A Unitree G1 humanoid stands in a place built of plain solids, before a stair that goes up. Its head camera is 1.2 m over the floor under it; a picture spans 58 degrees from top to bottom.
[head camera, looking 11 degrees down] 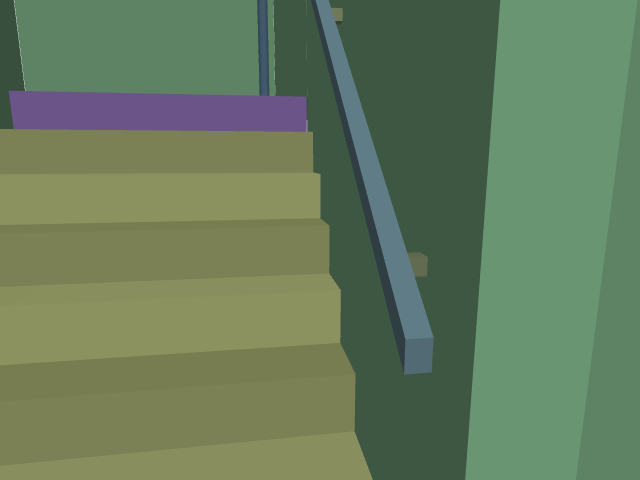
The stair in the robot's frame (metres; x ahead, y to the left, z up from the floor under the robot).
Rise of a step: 0.19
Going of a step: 0.23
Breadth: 1.40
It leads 9 degrees to the left of straight ahead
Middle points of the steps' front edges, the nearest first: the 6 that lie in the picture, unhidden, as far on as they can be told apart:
1.08 0.59 0.56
1.31 0.62 0.75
1.54 0.66 0.94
1.77 0.69 1.12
1.99 0.72 1.31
2.22 0.76 1.50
